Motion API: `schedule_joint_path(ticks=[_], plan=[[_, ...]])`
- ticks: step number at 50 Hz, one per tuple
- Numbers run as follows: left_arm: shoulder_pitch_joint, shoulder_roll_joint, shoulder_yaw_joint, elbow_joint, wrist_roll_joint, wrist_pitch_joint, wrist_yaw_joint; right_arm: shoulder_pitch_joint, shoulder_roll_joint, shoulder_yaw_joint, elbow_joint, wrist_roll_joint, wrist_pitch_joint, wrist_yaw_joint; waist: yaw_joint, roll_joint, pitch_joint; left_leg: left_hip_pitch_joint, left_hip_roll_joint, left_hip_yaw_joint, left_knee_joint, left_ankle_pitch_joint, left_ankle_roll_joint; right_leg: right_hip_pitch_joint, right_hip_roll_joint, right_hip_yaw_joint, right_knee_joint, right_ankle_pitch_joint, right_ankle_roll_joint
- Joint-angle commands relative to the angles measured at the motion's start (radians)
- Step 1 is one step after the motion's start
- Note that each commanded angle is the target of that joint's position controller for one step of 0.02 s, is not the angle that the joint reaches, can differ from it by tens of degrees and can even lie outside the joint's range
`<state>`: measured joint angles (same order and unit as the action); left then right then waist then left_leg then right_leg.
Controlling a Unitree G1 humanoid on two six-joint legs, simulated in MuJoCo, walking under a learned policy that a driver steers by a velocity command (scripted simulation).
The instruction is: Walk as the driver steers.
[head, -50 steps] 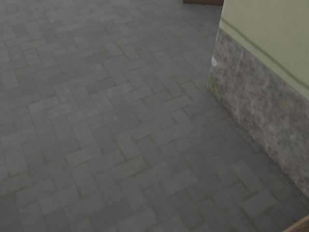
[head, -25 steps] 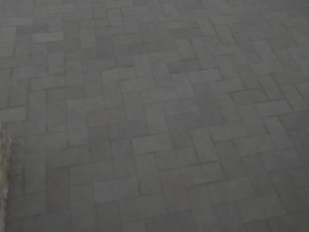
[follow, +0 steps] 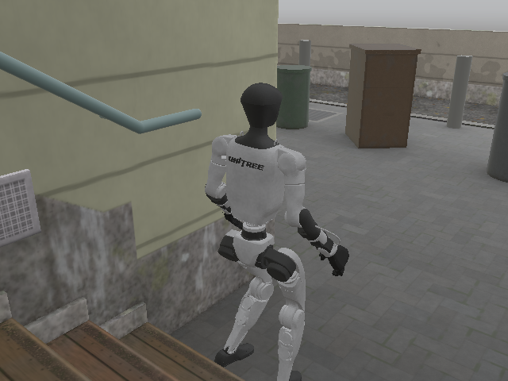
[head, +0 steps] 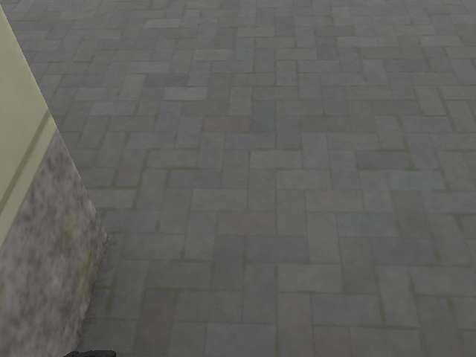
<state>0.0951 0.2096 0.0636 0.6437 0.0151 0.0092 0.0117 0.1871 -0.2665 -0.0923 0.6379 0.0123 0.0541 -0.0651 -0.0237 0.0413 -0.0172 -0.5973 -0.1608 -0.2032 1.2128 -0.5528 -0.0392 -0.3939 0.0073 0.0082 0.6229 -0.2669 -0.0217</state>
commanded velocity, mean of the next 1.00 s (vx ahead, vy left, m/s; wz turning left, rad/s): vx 0.00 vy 0.00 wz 0.22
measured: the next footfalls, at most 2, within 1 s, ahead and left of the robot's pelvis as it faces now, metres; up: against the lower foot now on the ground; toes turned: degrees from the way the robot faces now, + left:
left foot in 0.30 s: +0.08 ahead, +0.14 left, +0.00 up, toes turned +9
right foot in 0.54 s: +0.12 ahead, -0.13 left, +0.00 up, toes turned +12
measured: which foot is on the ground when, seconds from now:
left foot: up 0.00-0.28, down 0.30-1.00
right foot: down 0.00-0.30, up 0.32-0.52, down 0.54-1.00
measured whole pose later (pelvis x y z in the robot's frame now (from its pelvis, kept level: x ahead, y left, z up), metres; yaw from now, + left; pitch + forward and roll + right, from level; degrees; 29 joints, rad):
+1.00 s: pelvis +0.08 -0.01 +0.01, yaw +10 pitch -2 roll -1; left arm 0.24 0.22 0.06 0.81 0.01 0.02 0.01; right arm 0.18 -0.21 -0.02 0.88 -0.01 0.00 -0.01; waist 0.01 0.00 0.05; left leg -0.20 0.04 -0.05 0.56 -0.33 -0.04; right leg -0.17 0.01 0.03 0.53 -0.33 0.01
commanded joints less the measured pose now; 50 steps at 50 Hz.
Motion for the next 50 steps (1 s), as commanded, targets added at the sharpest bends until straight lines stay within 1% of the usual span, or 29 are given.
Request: schedule_joint_path(ticks=[1,2,4,6,8,10,11,12,13,14,15,16,17,18,20,22,24,26,28,29,31,34,35,39,40,42,43,46,50], plan=[[-0.079,0.086,0.023,-0.065,-0.006,0.005,0.019,-0.02,-0.14,-0.053,-0.073,-0.02,0.006,0.002,-0.02,-0.206,-0.027,-0.271,0.077,0.05,0.301,0.131,-0.035,0.185,-0.269,0.274,-0.269,0.161,-0.161],[-0.084,0.105,0.023,-0.056,0.007,0.015,0.029,-0.02,-0.112,-0.041,-0.079,-0.013,0.012,0.023,-0.035,-0.18,-0.024,-0.219,0.079,0.091,0.307,0.211,-0.036,0.117,-0.228,0.191,-0.267,0.161,-0.156],[-0.066,0.122,0.023,-0.043,0.006,0.019,0.039,-0.03,-0.068,-0.024,-0.087,-0.01,0.012,0.045,-0.029,-0.175,-0.024,-0.174,0.104,0.165,0.146,0.287,-0.041,0.096,-0.205,0.108,-0.273,0.137,-0.156],[-0.02,0.158,0.03,-0.037,-0.01,0.017,0.049,-0.072,-0.039,-0.003,-0.102,0.007,0.009,0.05,-0.005,-0.204,-0.052,-0.076,0.138,0.205,-0.024,0.28,-0.046,0.082,-0.22,0.075,-0.272,0.117,-0.152],[0.02,0.196,0.04,-0.019,-0.017,0.018,0.051,-0.098,-0.014,0.018,-0.116,0.009,0.0,0.055,0.022,-0.231,-0.062,-0.009,0.173,0.202,-0.208,0.233,-0.032,0.097,-0.247,0.082,-0.279,0.035,-0.166],[0.05,0.225,0.049,-0.014,-0.023,0.019,0.045,-0.105,-0.034,0.018,-0.112,0.01,-0.012,0.063,0.047,-0.222,-0.074,0.079,0.161,0.228,-0.363,0.201,-0.008,0.107,-0.266,0.103,-0.26,-0.06,-0.172],[0.034,0.218,0.044,-0.022,-0.013,0.017,0.045,-0.095,-0.042,0.018,-0.11,0.007,-0.016,0.065,0.046,-0.235,-0.072,0.131,0.164,0.226,-0.447,0.195,0.007,0.102,-0.281,0.125,-0.256,-0.065,-0.18],[0.024,0.207,0.038,-0.024,-0.016,0.016,0.043,-0.06,-0.041,0.016,-0.095,0.005,-0.02,0.066,0.029,-0.226,-0.072,0.201,0.156,0.241,-0.553,0.228,0.024,0.097,-0.287,0.128,-0.223,-0.055,-0.17],[0.035,0.18,0.027,-0.022,-0.017,0.015,0.04,-0.011,-0.039,0.013,-0.069,0.002,-0.021,0.063,0.012,-0.192,-0.084,0.303,0.128,0.274,-0.66,0.27,0.038,0.079,-0.276,0.113,-0.166,-0.022,-0.15],[0.092,0.122,0.005,-0.004,-0.008,0.006,0.031,0.025,-0.038,0.015,-0.053,-0.008,-0.018,0.054,0.004,-0.131,-0.092,0.433,0.13,0.247,-0.768,0.323,0.046,0.031,-0.244,0.082,-0.097,-0.041,-0.094],[0.126,0.04,-0.018,0.001,0.013,-0.016,0.017,0.056,-0.104,0.007,-0.058,-0.021,-0.019,0.044,0.021,0.017,-0.124,0.609,0.284,0.027,-0.753,0.588,0.094,-0.118,-0.155,-0.008,0.126,-0.157,0.02],[0.101,0.057,-0.023,-0.054,0.003,-0.033,0.009,-0.022,-0.116,0.012,-0.072,-0.049,-0.019,0.046,0.06,0.26,-0.138,0.522,0.492,-0.303,-0.826,0.597,0.294,-0.21,-0.096,-0.009,0.244,-0.297,0.095],[0.009,0.172,0.01,-0.071,-0.013,-0.032,0.01,-0.033,-0.057,0.032,-0.081,-0.07,-0.027,0.055,-0.003,0.146,-0.134,0.49,0.517,-0.337,-0.868,0.554,0.365,-0.205,-0.095,0.072,0.33,-0.335,0.117],[0.02,0.172,0.017,-0.065,-0.016,-0.026,0.01,-0.048,-0.035,0.042,-0.059,-0.066,-0.037,0.056,0.01,0.133,-0.11,0.483,0.493,-0.277,-0.858,0.555,0.349,-0.216,-0.105,0.089,0.356,-0.319,0.123],[0.078,0.137,0.016,-0.022,-0.002,-0.008,0.019,-0.083,-0.035,0.044,-0.029,-0.043,-0.04,0.056,0.033,0.117,-0.076,0.446,0.426,-0.18,-0.843,0.53,0.277,-0.19,-0.108,0.087,0.342,-0.269,0.129],[0.12,0.096,0.007,0.007,-0.002,-0.001,0.009,-0.111,-0.019,0.053,-0.016,-0.045,-0.033,0.054,0.059,0.101,-0.07,0.35,0.362,-0.061,-0.839,0.598,0.236,-0.041,-0.086,0.056,0.27,-0.187,0.132],[0.135,0.056,-0.004,0.026,-0.002,-0.007,-0.002,-0.114,0.005,0.063,-0.003,-0.041,-0.028,0.055,0.063,0.094,-0.066,0.329,0.32,-0.004,-0.842,0.549,0.202,0.081,-0.067,0.026,0.108,-0.091,0.123],[0.128,0.074,0.005,0.042,0.004,-0.013,-0.01,-0.091,-0.003,0.06,0.026,-0.043,-0.034,0.066,0.075,0.052,-0.023,0.325,0.289,0.011,-0.84,0.45,0.142,0.176,-0.055,0.023,-0.101,0.138,0.109],[0.148,0.111,0.011,0.041,0.012,-0.014,-0.014,-0.062,0.005,0.059,0.054,-0.046,-0.048,0.076,0.064,0.03,-0.011,0.331,0.267,0.007,-0.813,0.373,0.093,0.212,-0.095,0.078,-0.138,0.234,0.091],[0.147,0.148,0.02,0.048,0.003,-0.014,-0.012,-0.034,0.004,0.058,0.054,-0.048,-0.057,0.084,0.021,-0.04,-0.003,0.321,0.242,0.014,-0.811,0.366,0.075,0.218,-0.099,0.089,-0.118,0.235,0.065],[0.123,0.11,0.017,0.049,-0.005,-0.015,-0.007,-0.059,-0.006,0.055,0.07,-0.031,-0.067,0.081,0.034,-0.042,-0.006,0.365,0.223,0.054,-0.774,0.441,0.063,0.18,-0.08,0.087,-0.132,0.157,0.048],[0.136,0.1,0.017,0.065,-0.003,-0.022,-0.001,-0.073,-0.002,0.053,0.082,-0.034,-0.061,0.075,0.03,-0.049,-0.032,0.404,0.216,0.08,-0.736,0.528,0.057,0.189,-0.062,0.083,-0.145,0.178,0.05],[0.151,0.104,0.019,0.074,-0.001,-0.022,0.001,-0.072,0.011,0.056,0.089,-0.032,-0.064,0.073,0.031,-0.056,-0.021,0.394,0.22,0.084,-0.736,0.524,0.058,0.202,-0.063,0.09,-0.156,0.196,0.05],[0.163,0.107,0.023,0.085,-0.004,-0.016,0.009,-0.06,-0.005,0.055,0.121,-0.031,-0.07,0.074,0.032,-0.041,-0.023,0.384,0.218,0.105,-0.725,0.53,0.04,0.243,-0.05,0.087,-0.151,0.23,0.037],[0.15,0.113,0.025,0.076,-0.006,-0.012,0.013,-0.045,-0.014,0.052,0.135,-0.039,-0.074,0.066,0.041,-0.04,-0.011,0.378,0.216,0.102,-0.726,0.529,0.025,0.243,-0.05,0.084,-0.159,0.239,0.033],[0.158,0.109,0.024,0.086,-0.006,-0.007,0.017,-0.04,-0.024,0.05,0.146,-0.037,-0.077,0.06,0.042,-0.034,-0.009,0.39,0.217,0.11,-0.724,0.536,0.012,0.244,-0.046,0.086,-0.161,0.253,0.028],[0.158,0.127,0.028,0.092,-0.007,-0.002,0.011,-0.037,-0.02,0.053,0.151,-0.027,-0.074,0.056,0.029,-0.034,-0.003,0.405,0.214,0.118,-0.71,0.539,0.01,0.232,-0.047,0.085,-0.153,0.275,0.029],[0.183,0.103,0.024,0.11,-0.004,-0.001,0.004,-0.006,-0.027,0.052,0.182,-0.018,-0.068,0.05,0.036,-0.014,-0.001,0.402,0.214,0.123,-0.708,0.516,0.003,0.25,-0.047,0.087,-0.154,0.266,0.022],[0.165,0.108,0.024,0.125,-0.005,-0.002,0.003,0.0,-0.042,0.052,0.205,-0.023,-0.068,0.044,0.029,-0.038,0.024,0.392,0.219,0.128,-0.711,0.493,-0.009,0.247,-0.038,0.085,-0.157,0.27,0.014]])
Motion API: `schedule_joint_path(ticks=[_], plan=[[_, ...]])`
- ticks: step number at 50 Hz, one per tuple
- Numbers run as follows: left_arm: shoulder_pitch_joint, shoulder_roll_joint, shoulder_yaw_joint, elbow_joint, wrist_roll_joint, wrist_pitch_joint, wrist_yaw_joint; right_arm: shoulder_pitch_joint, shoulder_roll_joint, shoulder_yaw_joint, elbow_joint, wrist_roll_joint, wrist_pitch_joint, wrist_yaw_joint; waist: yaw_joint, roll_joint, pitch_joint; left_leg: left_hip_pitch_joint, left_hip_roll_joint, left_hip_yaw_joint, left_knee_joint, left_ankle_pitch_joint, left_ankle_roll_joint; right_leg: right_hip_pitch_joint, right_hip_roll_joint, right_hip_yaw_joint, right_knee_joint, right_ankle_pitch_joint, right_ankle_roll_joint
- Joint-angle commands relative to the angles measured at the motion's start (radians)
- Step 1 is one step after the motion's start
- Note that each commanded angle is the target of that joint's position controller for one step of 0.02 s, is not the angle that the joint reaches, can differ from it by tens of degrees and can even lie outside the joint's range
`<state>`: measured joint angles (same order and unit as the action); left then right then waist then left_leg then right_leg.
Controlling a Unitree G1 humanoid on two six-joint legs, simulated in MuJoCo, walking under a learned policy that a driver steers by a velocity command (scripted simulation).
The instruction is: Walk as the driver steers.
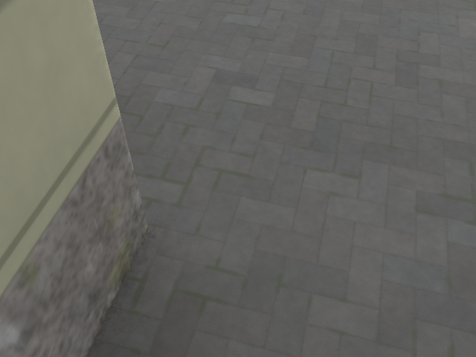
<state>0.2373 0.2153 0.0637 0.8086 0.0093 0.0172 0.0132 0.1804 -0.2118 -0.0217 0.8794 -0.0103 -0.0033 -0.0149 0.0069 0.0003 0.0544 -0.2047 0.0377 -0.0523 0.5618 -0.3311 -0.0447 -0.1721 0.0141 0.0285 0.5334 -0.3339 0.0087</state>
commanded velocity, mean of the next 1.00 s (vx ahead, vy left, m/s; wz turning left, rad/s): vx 0.16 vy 0.00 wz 0.00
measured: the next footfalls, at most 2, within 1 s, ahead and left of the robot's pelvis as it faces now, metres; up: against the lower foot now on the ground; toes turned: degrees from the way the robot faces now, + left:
right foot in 0.56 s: +0.33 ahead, -0.13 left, +0.00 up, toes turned +0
left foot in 0.86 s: +0.27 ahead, +0.10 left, +0.00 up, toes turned -1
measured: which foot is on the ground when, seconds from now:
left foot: down 0.00-0.58, up 0.60-0.84, down 0.86-1.00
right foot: down 0.00-0.26, up 0.28-0.54, down 0.56-1.00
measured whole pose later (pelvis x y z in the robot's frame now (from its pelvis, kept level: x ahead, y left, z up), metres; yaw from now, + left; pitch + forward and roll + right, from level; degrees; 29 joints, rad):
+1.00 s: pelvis +0.22 -0.04 +0.00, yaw +0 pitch -1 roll -1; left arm 0.16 0.22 0.04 0.78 0.00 0.00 0.01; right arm 0.22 -0.19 -0.02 0.95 -0.02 -0.02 -0.04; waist 0.01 -0.03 0.02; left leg -0.25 0.04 -0.03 0.53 -0.27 -0.04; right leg -0.29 0.07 0.00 0.47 -0.16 -0.06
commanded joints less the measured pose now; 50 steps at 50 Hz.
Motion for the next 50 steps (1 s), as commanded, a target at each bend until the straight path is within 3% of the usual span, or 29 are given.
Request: schedule_joint_path(ticks=[1,4,6,8,10,11,12,13,14,15,16,18,20,22,26,28,29,30,31,32,33,34,36,38,41,43,45,47,50], plan=[[0.031,0.105,0.026,-0.031,-0.001,-0.007,0.004,0.02,-0.099,-0.02,-0.024,0.001,-0.01,-0.009,-0.001,0.002,-0.063,0.002,0.006,-0.005,-0.049,0.192,-0.005,0.031,-0.033,0.057,-0.068,0.262,-0.024],[0.015,0.129,0.036,-0.045,-0.026,-0.004,0.01,0.046,-0.084,-0.021,-0.013,0.028,-0.013,-0.02,-0.002,-0.061,0.001,-0.084,-0.056,0.069,0.04,-0.21,0.024,-0.062,-0.042,0.124,-0.12,-0.284,-0.101],[0.037,0.157,0.044,-0.056,-0.041,-0.037,0.007,0.03,-0.079,-0.026,-0.021,0.045,-0.043,-0.024,0.012,-0.103,0.092,-0.212,-0.065,0.081,0.136,-0.237,0.044,-0.085,-0.13,0.282,-0.205,-0.486,-0.171],[0.08,0.201,0.055,-0.05,-0.052,-0.073,-0.001,-0.034,-0.062,-0.021,-0.052,0.054,-0.08,-0.02,0.029,-0.161,0.16,-0.319,-0.028,0.071,0.173,-0.167,0.065,-0.074,-0.249,0.47,-0.264,-0.457,-0.25],[0.032,0.178,0.051,-0.075,-0.045,-0.085,-0.005,0.046,-0.067,-0.026,-0.022,0.052,-0.104,-0.003,-0.018,-0.185,0.112,-0.207,-0.017,0.063,0.062,-0.133,0.099,-0.088,-0.232,0.417,-0.201,-0.292,-0.234],[-0.04,0.147,0.042,-0.107,-0.042,-0.087,-0.008,0.166,-0.079,-0.036,0.023,0.052,-0.11,0.007,-0.073,-0.167,0.07,-0.079,-0.028,0.051,0.011,-0.096,0.114,-0.131,-0.175,0.314,-0.114,-0.172,-0.191],[-0.114,0.1,0.031,-0.155,-0.042,-0.098,-0.011,0.3,-0.129,-0.054,0.078,0.039,-0.116,0.013,-0.119,-0.025,0.035,0.076,0.006,-0.095,-0.056,-0.075,0.156,-0.257,-0.056,0.152,0.12,0.02,-0.125],[-0.128,0.066,0.023,-0.194,-0.033,-0.129,-0.011,0.437,-0.269,-0.103,0.119,0.021,-0.109,0.024,-0.134,0.266,-0.032,0.303,0.147,-0.415,-0.186,0.0,0.274,-0.462,0.096,-0.042,0.51,0.106,-0.034],[-0.148,0.091,0.026,-0.206,-0.039,-0.144,-0.014,0.435,-0.249,-0.091,0.099,-0.002,-0.108,0.042,-0.153,0.297,-0.031,0.374,0.335,-0.703,-0.326,0.185,0.425,-0.687,0.105,0.039,0.742,-0.306,-0.017],[-0.131,0.104,0.032,-0.208,-0.061,-0.146,-0.021,0.364,-0.205,-0.08,0.083,0.001,-0.106,0.043,-0.098,0.172,0.011,0.388,0.349,-0.641,-0.276,0.205,0.427,-0.807,0.032,0.095,0.855,-0.307,-0.038],[-0.115,0.086,0.025,-0.202,-0.06,-0.136,-0.024,0.327,-0.159,-0.068,0.069,0.009,-0.096,0.041,-0.081,0.127,0.01,0.399,0.325,-0.531,-0.241,0.242,0.399,-0.862,-0.005,0.077,0.911,-0.24,-0.046],[-0.149,0.072,0.023,-0.218,-0.031,-0.115,-0.023,0.239,-0.084,-0.036,0.046,0.009,-0.072,0.024,-0.046,0.075,0.021,0.279,0.271,-0.321,-0.232,0.476,0.3,-0.795,-0.066,0.06,0.781,-0.087,-0.035],[-0.163,0.011,-0.002,-0.231,-0.018,-0.098,-0.042,0.22,-0.076,-0.024,0.041,0.002,-0.044,0.002,-0.029,0.096,0.008,0.143,0.19,-0.162,-0.258,0.609,0.24,-0.617,-0.051,-0.007,0.557,0.072,-0.003],[-0.207,-0.034,-0.023,-0.243,-0.014,-0.092,-0.057,0.211,-0.117,-0.028,0.039,0.01,-0.026,-0.015,-0.034,0.135,-0.01,0.014,0.121,-0.04,-0.273,0.667,0.193,-0.373,-0.011,-0.066,0.316,0.21,0.0],[-0.178,0.079,0.015,-0.245,-0.007,-0.089,-0.049,0.21,-0.204,-0.053,0.037,0.04,-0.05,-0.022,0.029,0.145,-0.045,0.016,0.13,-0.034,-0.19,0.699,0.147,-0.153,0.047,-0.064,0.105,0.294,-0.036],[-0.05,0.117,0.041,-0.191,-0.016,-0.083,-0.031,0.203,-0.192,-0.058,0.038,0.039,-0.063,-0.019,0.1,0.108,-0.091,-0.011,0.086,-0.02,-0.022,0.705,0.097,0.04,0.055,-0.048,-0.021,0.433,-0.075],[0.072,0.167,0.051,-0.16,-0.009,-0.078,-0.014,0.213,-0.161,-0.055,0.023,0.011,-0.073,-0.018,0.134,0.007,-0.175,-0.176,0.015,0.024,0.195,0.499,0.049,0.289,-0.057,0.069,0.035,0.824,-0.108],[0.123,0.214,0.039,-0.15,0.016,-0.074,-0.016,0.364,-0.033,-0.016,0.031,-0.005,-0.079,-0.01,0.058,-0.29,-0.394,-0.303,-0.067,-0.004,0.578,-0.298,-0.003,0.466,-0.357,0.401,-0.013,1.09,-0.303],[0.1,0.159,0.025,-0.146,0.01,-0.077,-0.035,0.45,-0.05,-0.024,0.087,0.013,-0.071,0.003,0.038,-0.274,-0.479,-0.29,-0.058,-0.112,0.69,-0.323,-0.015,0.386,-0.379,0.623,-0.142,0.726,-0.382],[-0.023,0.129,0.021,-0.163,-0.01,-0.078,-0.045,0.335,-0.076,-0.033,0.063,0.026,-0.05,0.0,0.013,-0.185,-0.29,-0.385,-0.024,-0.06,0.753,-0.282,-0.024,0.252,-0.339,0.543,-0.18,0.497,-0.35],[-0.113,0.082,0.007,-0.172,-0.024,-0.075,-0.046,0.237,-0.092,-0.039,0.038,0.015,-0.03,-0.011,0.002,-0.093,-0.185,-0.381,0.013,-0.038,0.716,-0.224,-0.022,0.097,-0.286,0.436,-0.192,0.407,-0.293],[-0.18,0.069,-0.001,-0.18,-0.014,-0.074,-0.047,0.201,-0.101,-0.045,0.026,0.006,-0.011,-0.024,-0.026,-0.055,-0.139,-0.317,0.038,-0.043,0.629,-0.176,-0.024,-0.045,-0.245,0.349,-0.213,0.399,-0.255],[-0.229,0.09,0.011,-0.171,0.012,-0.066,-0.046,0.196,-0.09,-0.044,0.026,-0.002,0.013,-0.034,-0.058,-0.098,-0.128,-0.151,0.04,-0.003,0.391,-0.137,-0.023,-0.204,-0.163,0.21,-0.23,0.398,-0.206],[-0.173,0.089,0.011,-0.139,0.023,-0.067,-0.032,0.183,-0.043,-0.029,0.033,0.006,0.01,-0.033,-0.044,-0.109,-0.158,-0.087,0.022,0.012,0.231,-0.135,-0.023,-0.185,-0.156,0.185,-0.227,0.347,-0.234],[-0.188,0.098,0.006,-0.131,0.002,-0.053,-0.018,0.173,-0.052,-0.022,0.047,-0.004,0.004,-0.019,-0.067,-0.106,-0.16,0.06,0.006,0.026,0.04,0.116,-0.005,-0.25,-0.154,0.206,-0.268,-0.023,-0.215],[-0.16,0.076,-0.006,-0.106,-0.004,-0.047,-0.015,0.147,-0.073,-0.021,0.034,-0.033,0.004,-0.014,-0.068,-0.078,-0.098,0.108,0.022,0.005,-0.038,0.137,0.023,-0.319,-0.115,0.202,-0.282,-0.246,-0.138],[-0.157,0.111,0.006,-0.123,-0.014,-0.034,-0.005,0.069,-0.155,-0.035,0.017,-0.025,-0.002,-0.025,-0.013,0.049,0.005,-0.094,0.042,-0.037,-0.13,-0.074,0.065,-0.229,-0.045,0.139,-0.257,-0.197,-0.071],[-0.139,0.114,0.007,-0.111,-0.011,-0.034,0.005,0.028,-0.102,-0.019,0.02,-0.021,-0.022,-0.029,-0.002,0.101,-0.001,-0.13,0.043,-0.041,-0.184,-0.047,0.044,-0.117,-0.037,0.118,-0.196,-0.056,-0.073],[-0.088,0.104,0.008,-0.075,-0.005,-0.028,0.007,0.066,-0.103,-0.021,0.05,-0.002,-0.046,-0.019,0.0,0.088,-0.06,-0.087,0.032,-0.025,-0.187,-0.023,0.037,-0.041,-0.02,0.089,-0.156,0.017,-0.098]])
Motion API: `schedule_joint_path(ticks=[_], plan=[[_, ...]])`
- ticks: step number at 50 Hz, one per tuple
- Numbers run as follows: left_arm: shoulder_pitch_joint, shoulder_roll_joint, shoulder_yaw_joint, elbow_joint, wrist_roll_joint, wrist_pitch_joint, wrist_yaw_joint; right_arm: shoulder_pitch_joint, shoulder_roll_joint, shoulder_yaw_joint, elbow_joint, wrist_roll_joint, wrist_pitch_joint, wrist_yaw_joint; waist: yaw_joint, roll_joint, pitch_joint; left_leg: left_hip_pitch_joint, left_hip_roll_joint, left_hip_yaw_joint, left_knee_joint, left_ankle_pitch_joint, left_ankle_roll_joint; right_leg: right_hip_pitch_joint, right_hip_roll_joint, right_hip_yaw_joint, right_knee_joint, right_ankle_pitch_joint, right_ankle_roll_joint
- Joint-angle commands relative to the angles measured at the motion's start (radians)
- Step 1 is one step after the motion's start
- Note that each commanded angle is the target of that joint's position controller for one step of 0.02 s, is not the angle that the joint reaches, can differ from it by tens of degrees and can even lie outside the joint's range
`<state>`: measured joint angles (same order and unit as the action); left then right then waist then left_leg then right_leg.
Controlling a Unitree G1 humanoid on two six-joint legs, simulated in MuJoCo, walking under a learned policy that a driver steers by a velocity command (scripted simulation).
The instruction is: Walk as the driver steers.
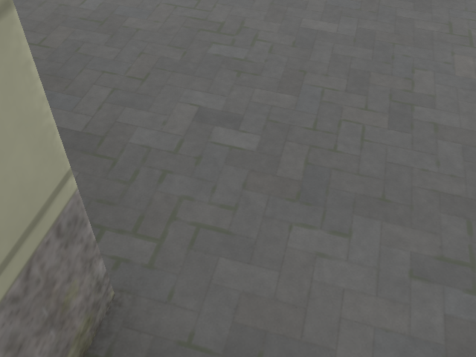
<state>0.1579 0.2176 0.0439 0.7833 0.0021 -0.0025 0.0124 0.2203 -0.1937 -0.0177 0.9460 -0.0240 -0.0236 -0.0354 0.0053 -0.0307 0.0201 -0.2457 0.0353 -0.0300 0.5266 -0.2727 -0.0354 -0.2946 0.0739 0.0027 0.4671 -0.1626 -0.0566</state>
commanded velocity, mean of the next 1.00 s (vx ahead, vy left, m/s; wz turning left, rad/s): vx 0.40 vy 0.00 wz -0.08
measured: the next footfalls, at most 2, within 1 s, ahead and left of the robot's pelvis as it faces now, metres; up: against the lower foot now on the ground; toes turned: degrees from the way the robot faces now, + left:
left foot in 0.74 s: +0.48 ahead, +0.07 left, +0.00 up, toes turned +1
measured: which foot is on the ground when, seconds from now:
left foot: down 0.00-0.28, up 0.30-0.72, down 0.74-1.00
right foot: down 0.00-0.76, up 0.78-1.00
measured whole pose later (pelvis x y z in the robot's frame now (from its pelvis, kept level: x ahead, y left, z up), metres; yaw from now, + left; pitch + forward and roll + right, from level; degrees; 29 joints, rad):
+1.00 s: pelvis +0.42 -0.02 +0.01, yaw -7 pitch +0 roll +2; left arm 0.25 0.27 0.08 0.85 -0.04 -0.05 0.03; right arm 0.24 -0.26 -0.08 0.96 -0.01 -0.11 0.00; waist -0.01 -0.04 0.03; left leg -0.14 -0.04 0.16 0.28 -0.14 0.06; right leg -0.64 -0.11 0.10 1.12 -0.23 -0.02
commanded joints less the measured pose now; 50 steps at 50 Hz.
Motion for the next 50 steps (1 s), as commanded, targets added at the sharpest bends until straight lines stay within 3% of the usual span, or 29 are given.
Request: schedule_joint_path(ticks=[1,3,4,6,9,11,13,14,15,16,17,18,19,21,25,28,32,35,36,37,38,39,40,41,42,44,45,47,50], plan=[[-0.012,0.102,0.03,-0.045,0.0,-0.007,0.012,0.036,-0.136,-0.031,-0.01,0.012,-0.032,0.007,0.006,0.087,-0.028,-0.052,0.026,-0.042,-0.155,-0.148,0.039,0.086,-0.06,0.102,-0.084,-0.228,-0.037],[-0.007,0.125,0.041,-0.038,-0.012,-0.011,0.016,0.037,-0.147,-0.04,-0.016,0.019,-0.04,0.008,0.001,0.071,0.003,-0.065,0.027,-0.051,-0.142,-0.287,0.078,0.025,-0.043,0.092,-0.051,-0.412,-0.056],[-0.011,0.115,0.039,-0.039,-0.008,-0.02,0.013,0.056,-0.145,-0.041,-0.019,0.029,-0.049,0.011,-0.01,0.072,0.016,-0.06,0.041,-0.066,-0.146,-0.329,0.101,-0.005,-0.041,0.096,-0.026,-0.445,-0.061],[-0.02,0.092,0.037,-0.046,-0.024,-0.049,0.004,0.099,-0.17,-0.053,-0.01,0.032,-0.062,0.013,-0.024,0.119,0.037,-0.006,0.091,-0.149,-0.175,-0.363,0.15,-0.088,-0.034,0.063,0.052,-0.406,-0.062],[-0.057,0.056,0.029,-0.069,-0.038,-0.096,-0.016,0.155,-0.22,-0.076,0.009,0.049,-0.074,0.011,-0.032,0.213,0.073,0.143,0.284,-0.415,-0.261,-0.26,0.269,-0.261,-0.031,-0.015,0.206,-0.226,-0.053],[-0.026,0.067,0.034,-0.058,-0.033,-0.103,-0.019,0.111,-0.22,-0.081,-0.009,0.049,-0.073,0.019,-0.006,0.187,0.057,0.127,0.28,-0.368,-0.226,-0.07,0.255,-0.187,-0.044,-0.02,0.143,-0.195,-0.058],[0.143,0.093,0.053,0.006,-0.034,-0.095,-0.019,0.001,-0.205,-0.076,-0.046,0.045,-0.065,0.026,0.087,0.156,0.016,-0.078,0.168,-0.194,-0.117,0.071,0.172,0.156,-0.033,0.0,0.014,-0.136,-0.077],[0.278,0.184,0.084,0.043,-0.027,-0.092,-0.014,-0.059,-0.148,-0.06,-0.08,0.048,-0.077,0.025,0.146,-0.041,0.001,-0.281,0.028,-0.021,0.185,0.19,0.091,0.369,-0.146,0.245,-0.12,-0.158,-0.134],[0.361,0.274,0.103,0.052,-0.022,-0.089,-0.025,-0.057,-0.127,-0.052,-0.115,0.037,-0.099,0.018,0.158,-0.287,-0.05,-0.512,-0.061,0.023,0.507,-0.146,0.043,0.539,-0.352,0.63,-0.249,-0.077,-0.245],[0.304,0.207,0.075,0.034,-0.018,-0.094,-0.03,-0.046,-0.175,-0.066,-0.105,0.037,-0.111,0.018,0.11,-0.172,-0.012,-0.634,-0.024,-0.063,0.665,-0.259,0.059,0.542,-0.4,0.662,-0.222,0.036,-0.271],[0.276,0.14,0.053,0.024,-0.001,-0.102,-0.031,-0.014,-0.176,-0.068,-0.087,0.074,-0.114,0.028,0.073,-0.048,0.004,-0.645,0.016,-0.097,0.725,-0.203,0.097,0.528,-0.399,0.577,-0.208,0.088,-0.252],[0.234,0.127,0.047,0.01,0.001,-0.105,-0.032,-0.002,-0.159,-0.065,-0.076,0.076,-0.111,0.034,0.042,0.013,0.001,-0.643,0.058,-0.084,0.703,-0.111,0.116,0.504,-0.368,0.471,-0.217,0.139,-0.217],[0.207,0.119,0.04,0.007,-0.005,-0.101,-0.035,-0.018,-0.158,-0.069,-0.076,0.062,-0.107,0.037,0.032,0.03,0.012,-0.635,0.09,-0.063,0.649,-0.044,0.12,0.478,-0.335,0.379,-0.227,0.257,-0.183],[0.214,0.117,0.035,0.018,-0.009,-0.096,-0.029,-0.042,-0.144,-0.072,-0.083,0.036,-0.09,0.043,0.022,-0.026,-0.003,-0.566,0.11,-0.025,0.593,0.05,0.101,0.408,-0.276,0.257,-0.257,0.424,-0.127],[0.251,0.156,0.039,0.052,-0.018,-0.088,-0.008,-0.168,-0.116,-0.056,-0.141,0.026,-0.076,0.047,0.036,-0.002,0.036,-0.539,0.085,0.026,0.385,0.203,0.032,0.312,-0.222,0.132,-0.301,0.506,-0.116],[0.278,0.171,0.035,0.077,-0.018,-0.091,0.001,-0.306,-0.091,-0.034,-0.189,0.032,-0.083,0.05,0.076,-0.027,0.071,-0.408,0.034,0.077,0.119,0.343,0.014,0.216,-0.179,0.084,-0.336,0.437,-0.093],[0.358,0.162,0.033,0.134,-0.016,-0.081,0.001,-0.418,-0.114,-0.027,-0.236,0.05,-0.088,0.072,0.099,-0.002,0.083,-0.435,-0.003,0.088,0.013,0.334,0.051,0.373,-0.245,0.097,-0.304,0.526,-0.096],[0.312,0.185,0.042,0.133,-0.007,-0.071,0.008,-0.31,-0.166,-0.046,-0.199,0.045,-0.098,0.082,0.019,-0.067,-0.023,-0.276,-0.061,0.11,-0.002,0.225,0.114,0.464,-0.265,0.08,-0.152,0.908,-0.083],[0.298,0.19,0.043,0.13,-0.003,-0.064,0.008,-0.224,-0.203,-0.064,-0.176,0.041,-0.097,0.077,-0.029,-0.09,-0.083,-0.163,-0.084,0.113,-0.017,0.193,0.139,0.471,-0.258,0.092,-0.043,1.003,-0.079],[0.254,0.194,0.039,0.118,-0.003,-0.064,0.004,-0.066,-0.239,-0.081,-0.133,0.038,-0.095,0.069,-0.118,-0.091,-0.164,0.068,-0.061,0.087,-0.057,0.275,0.177,0.378,-0.236,0.089,0.134,0.98,-0.064],[0.24,0.174,0.025,0.09,0.029,-0.065,-0.001,0.155,-0.299,-0.097,-0.083,0.014,-0.094,0.051,-0.184,0.008,-0.311,0.425,0.14,-0.137,-0.033,0.317,0.243,0.139,-0.161,0.082,0.441,0.594,-0.037],[0.442,0.024,-0.006,0.122,-0.002,-0.078,-0.011,0.22,-0.317,-0.099,-0.049,0.002,-0.096,0.061,-0.082,0.245,-0.457,0.741,0.396,-0.617,-0.099,0.103,0.421,-0.243,0.013,0.112,0.793,-0.377,0.015],[0.365,0.127,0.013,0.13,-0.026,-0.095,-0.01,0.168,-0.236,-0.086,-0.063,0.028,-0.098,0.065,-0.121,0.152,-0.376,0.64,0.367,-0.641,-0.199,-0.096,0.383,-0.351,-0.042,0.189,0.887,-0.414,-0.008],[0.25,0.173,0.028,0.091,-0.048,-0.103,-0.016,0.047,-0.2,-0.074,-0.086,0.029,-0.102,0.057,-0.1,0.132,-0.187,0.461,0.333,-0.473,-0.26,-0.11,0.345,-0.402,-0.086,0.158,0.864,-0.305,-0.009],[0.202,0.185,0.036,0.08,-0.049,-0.103,-0.005,-0.038,-0.172,-0.069,-0.095,0.018,-0.108,0.052,-0.057,0.046,-0.102,0.29,0.305,-0.366,-0.307,-0.026,0.295,-0.348,-0.14,0.14,0.806,-0.206,-0.009],[0.213,0.158,0.049,0.082,-0.038,-0.083,0.013,-0.095,-0.144,-0.06,-0.08,0.004,-0.122,0.049,0.003,0.055,-0.035,0.121,0.249,-0.206,-0.371,0.113,0.249,-0.26,-0.183,0.139,0.744,-0.135,-0.001],[0.234,0.132,0.052,0.077,-0.048,-0.072,0.018,-0.097,-0.14,-0.059,-0.078,0.003,-0.122,0.047,0.017,0.08,-0.022,0.078,0.245,-0.167,-0.397,0.123,0.243,-0.237,-0.188,0.144,0.728,-0.121,0.007],[0.218,0.089,0.048,0.056,-0.044,-0.05,0.024,-0.094,-0.17,-0.071,-0.06,0.029,-0.117,0.042,0.038,0.093,0.025,0.016,0.254,-0.092,-0.441,0.119,0.234,-0.286,-0.22,0.14,0.707,-0.106,0.022],[0.143,0.097,0.05,0.018,-0.042,-0.044,0.019,-0.073,-0.215,-0.091,-0.055,0.006,-0.095,0.02,0.04,0.113,0.037,0.017,0.237,0.003,-0.458,0.105,0.226,-0.407,-0.235,0.127,0.664,0.016,0.055]])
